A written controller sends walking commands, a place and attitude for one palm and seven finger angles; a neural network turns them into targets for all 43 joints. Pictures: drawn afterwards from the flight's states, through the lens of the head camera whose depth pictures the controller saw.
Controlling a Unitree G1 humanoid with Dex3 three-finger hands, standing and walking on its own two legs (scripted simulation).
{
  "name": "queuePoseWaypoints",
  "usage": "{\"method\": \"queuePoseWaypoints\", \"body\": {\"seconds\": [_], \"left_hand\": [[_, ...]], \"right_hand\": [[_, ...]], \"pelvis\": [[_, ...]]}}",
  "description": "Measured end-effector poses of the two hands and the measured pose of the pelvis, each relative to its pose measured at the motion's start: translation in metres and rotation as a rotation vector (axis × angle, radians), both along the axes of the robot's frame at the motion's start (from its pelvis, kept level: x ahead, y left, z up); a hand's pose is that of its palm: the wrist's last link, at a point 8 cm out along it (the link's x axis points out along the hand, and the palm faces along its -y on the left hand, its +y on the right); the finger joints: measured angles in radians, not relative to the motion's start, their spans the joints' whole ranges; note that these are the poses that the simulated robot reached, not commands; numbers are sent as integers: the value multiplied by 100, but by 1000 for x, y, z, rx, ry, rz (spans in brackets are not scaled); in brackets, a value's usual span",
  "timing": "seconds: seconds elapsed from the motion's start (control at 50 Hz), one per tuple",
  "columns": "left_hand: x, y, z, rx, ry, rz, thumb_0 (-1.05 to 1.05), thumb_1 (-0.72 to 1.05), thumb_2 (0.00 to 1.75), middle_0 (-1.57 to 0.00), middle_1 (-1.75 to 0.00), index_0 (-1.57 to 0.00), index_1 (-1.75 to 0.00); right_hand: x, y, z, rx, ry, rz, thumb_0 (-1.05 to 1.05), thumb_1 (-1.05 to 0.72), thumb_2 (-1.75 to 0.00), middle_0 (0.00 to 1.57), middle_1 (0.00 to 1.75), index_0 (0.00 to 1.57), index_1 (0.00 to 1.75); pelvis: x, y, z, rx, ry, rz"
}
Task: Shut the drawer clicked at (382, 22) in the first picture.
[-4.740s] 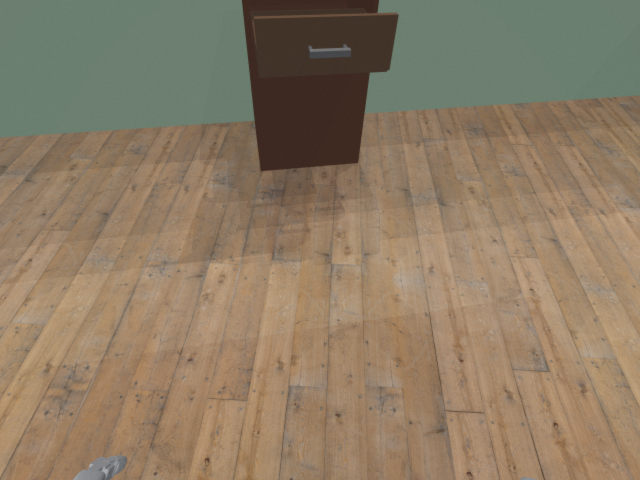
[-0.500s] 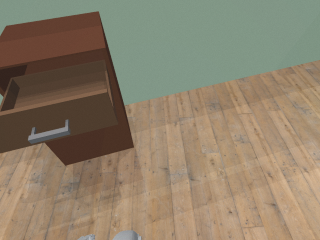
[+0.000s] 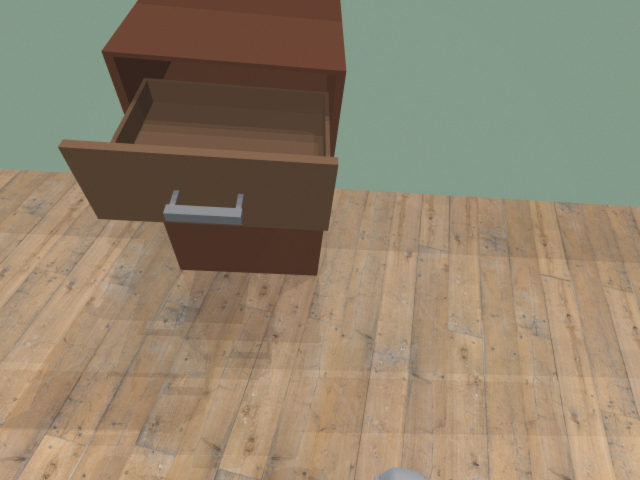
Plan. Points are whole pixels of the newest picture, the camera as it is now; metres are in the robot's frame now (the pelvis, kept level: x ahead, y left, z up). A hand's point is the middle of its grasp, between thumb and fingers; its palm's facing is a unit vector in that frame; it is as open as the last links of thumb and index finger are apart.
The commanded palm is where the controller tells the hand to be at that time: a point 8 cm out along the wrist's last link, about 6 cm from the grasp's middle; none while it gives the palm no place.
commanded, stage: take the last steps up to it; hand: left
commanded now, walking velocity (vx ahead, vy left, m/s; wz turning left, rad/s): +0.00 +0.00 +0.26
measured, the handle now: (206, 206) +0.54 +0.25 -0.06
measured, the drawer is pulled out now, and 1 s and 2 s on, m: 0.29 0.29 0.29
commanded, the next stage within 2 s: come to a stop and stand still in 1.14 s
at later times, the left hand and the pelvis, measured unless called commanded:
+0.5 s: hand out of the picture -0.01 +0.14 -0.16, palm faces +0.17 -0.96 -0.22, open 7.3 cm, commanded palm none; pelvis +0.03 -0.03 +0.00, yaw +6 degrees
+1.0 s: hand (138, 456) +0.16 +0.27 -0.18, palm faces +0.19 -0.97 -0.16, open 7.4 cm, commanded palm none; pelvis +0.16 +0.08 +0.00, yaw +5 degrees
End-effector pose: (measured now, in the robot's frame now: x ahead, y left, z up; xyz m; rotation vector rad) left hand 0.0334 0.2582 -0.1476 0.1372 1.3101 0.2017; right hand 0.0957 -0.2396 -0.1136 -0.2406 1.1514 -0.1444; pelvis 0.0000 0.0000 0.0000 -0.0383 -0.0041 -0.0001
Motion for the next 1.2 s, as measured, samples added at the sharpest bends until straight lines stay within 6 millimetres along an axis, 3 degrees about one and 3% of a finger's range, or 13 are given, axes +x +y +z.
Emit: {"method": "queuePoseWaypoints", "body": {"seconds": [0.12, 0.24, 0.3, 0.38, 0.5, 0.58, 0.68, 0.76, 0.84, 0.92, 1.0, 1.1, 1.2], "left_hand": [[23, -13, 8, 14, -65, -18, 0, 91, 90, -20, -29, -20, -29], [38, -41, 15, 31, -140, -50, 0, 91, 90, -20, -29, -20, -29], [30, -55, 18, 38, -163, -31, 0, 91, 90, -20, -29, -20, -29], [-1, -65, 24, 35, -117, 39, 0, 92, 90, -21, -30, -21, -29], [-55, -72, 22, 2, 54, 115, 0, 92, 90, -21, -30, -21, -29], [-83, -77, 18, -41, 157, 178, 0, 91, 90, -20, -30, -20, -29], [-102, -72, 9, -106, 281, 244, 0, 91, 90, -20, -30, -20, -29], [-98, -51, -8, -157, 365, 263, 0, 90, 90, -21, -30, -20, -29], [-51, -15, -14, -147, 337, 213, 0, 91, 90, -21, -30, -20, -29], [30, 27, -13, -100, 176, 156, 0, 91, 90, -20, -29, -20, -29], [111, 56, -7, -52, -1, 122, 0, 91, 90, -20, -29, -20, -29], [186, 68, 4, -24, -128, 86, 0, 91, 90, -20, -29, -20, -29], [233, 59, 9, -20, -135, 29, 0, 91, 90, -20, -29, -20, -29]], "right_hand": [[-32, -2, -13, 37, 55, -38, 1, -91, -90, 20, 30, 20, 30], [-71, -21, -40, 86, 132, -83, 1, -91, -90, 20, 30, 20, 30], [-83, -30, -51, 103, 184, -81, 1, -91, -90, 20, 30, 20, 30], [-79, -37, -43, 115, 219, -61, 1, -91, -90, 20, 30, 20, 30], [-52, -36, -35, 102, 221, -37, 1, -91, -90, 20, 30, 20, 30], [-18, -22, -33, 86, 228, 12, 1, -91, -90, 20, 30, 20, 30], [52, 16, -32, 70, 172, 94, 1, -92, -90, 20, 30, 20, 30], [116, 58, -34, 51, 53, 143, 1, -91, -90, 20, 30, 20, 30], [141, 88, -23, 53, -28, 120, 1, -91, -90, 20, 30, 20, 30], [146, 94, -9, 30, -61, 43, -2, -95, -90, 20, 30, 20, 30], [134, 95, -8, 21, -3, 21, -2, -95, -90, 20, 30, 20, 30], [106, 104, -20, 51, 124, -21, -1, -93, -90, 20, 30, 20, 30], [77, 112, -29, 98, 254, -80, 0, -92, -90, 20, 30, 20, 30]], "pelvis": [[-4, -7, -1, 17, -7, 22], [-4, -27, -10, 49, -12, 36], [0, -35, -12, 43, -25, 64], [11, -39, -2, 57, -30, 78], [31, -34, 4, 56, -24, 109], [48, -20, 2, 44, -15, 130], [76, 8, -5, 28, 0, 142], [102, 39, -21, 20, 5, 135], [120, 59, -16, 21, -16, 106], [140, 73, -4, 26, -26, 93], [160, 81, 0, 35, -28, 95], [183, 84, 0, 52, -26, 95], [206, 79, -2, 60, -20, 86]]}}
